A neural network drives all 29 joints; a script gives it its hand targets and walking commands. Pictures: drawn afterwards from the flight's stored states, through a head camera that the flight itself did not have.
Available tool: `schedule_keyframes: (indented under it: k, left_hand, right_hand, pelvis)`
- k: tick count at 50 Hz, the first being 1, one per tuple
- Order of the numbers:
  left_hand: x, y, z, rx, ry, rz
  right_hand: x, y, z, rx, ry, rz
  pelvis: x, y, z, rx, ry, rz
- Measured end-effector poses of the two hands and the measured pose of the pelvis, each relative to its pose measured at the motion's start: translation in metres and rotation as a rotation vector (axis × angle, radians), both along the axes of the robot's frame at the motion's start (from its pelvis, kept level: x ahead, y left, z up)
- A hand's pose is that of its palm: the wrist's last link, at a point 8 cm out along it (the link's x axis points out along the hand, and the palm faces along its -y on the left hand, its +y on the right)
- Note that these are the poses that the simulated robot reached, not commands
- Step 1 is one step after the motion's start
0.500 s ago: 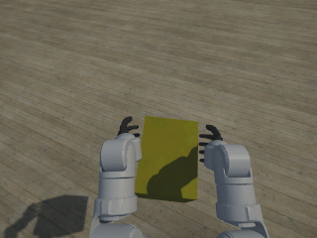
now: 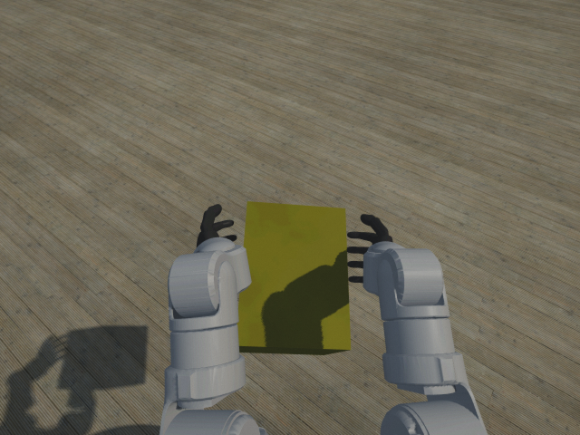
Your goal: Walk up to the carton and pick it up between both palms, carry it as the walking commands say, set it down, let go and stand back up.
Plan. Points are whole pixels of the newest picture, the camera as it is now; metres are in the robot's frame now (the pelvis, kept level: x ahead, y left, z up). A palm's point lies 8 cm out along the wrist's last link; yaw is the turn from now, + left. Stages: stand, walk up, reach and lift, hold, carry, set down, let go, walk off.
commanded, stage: carry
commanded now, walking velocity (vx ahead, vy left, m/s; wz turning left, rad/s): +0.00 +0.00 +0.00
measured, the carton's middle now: (288, 284) +0.35 +0.07 -0.02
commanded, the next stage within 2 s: none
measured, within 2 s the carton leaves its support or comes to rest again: neither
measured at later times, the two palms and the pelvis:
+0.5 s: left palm (231, 331) +0.21 +0.12 +0.11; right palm (441, 358) +0.20 -0.10 +0.11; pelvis -0.10 +0.01 +0.00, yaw -3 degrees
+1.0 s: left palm (210, 337) +0.21 +0.14 +0.10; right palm (410, 378) +0.19 -0.08 +0.08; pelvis -0.13 +0.03 +0.01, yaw +2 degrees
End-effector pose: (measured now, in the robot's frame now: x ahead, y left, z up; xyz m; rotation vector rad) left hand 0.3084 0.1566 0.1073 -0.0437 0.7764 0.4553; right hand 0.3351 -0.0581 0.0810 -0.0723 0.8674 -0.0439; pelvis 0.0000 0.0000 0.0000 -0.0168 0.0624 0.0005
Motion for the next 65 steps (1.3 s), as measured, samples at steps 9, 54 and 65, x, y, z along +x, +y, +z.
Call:
schedule_keyframes:
  k: [9, 54, 65]
  left_hand:
    - [-0.032, -0.061, 0.009, 0.037, 0.044, -0.252]
    - [-0.101, -0.011, -0.007, -0.056, -0.068, -0.259]
    - [-0.131, 0.011, -0.007, -0.039, -0.009, -0.258]
  right_hand:
    - [-0.087, -0.060, 0.001, -0.003, 0.037, -0.206]
    - [-0.146, -0.017, 0.013, -0.089, -0.064, -0.218]
    - [-0.168, 0.003, 0.010, -0.082, -0.016, -0.125]
  pelvis:
    - [-0.049, 0.009, 0.007, 0.026, -0.041, 0.002]
    - [-0.131, 0.041, 0.015, 0.019, 0.018, 0.004]
    - [-0.137, 0.053, 0.013, 0.008, -0.025, -0.008]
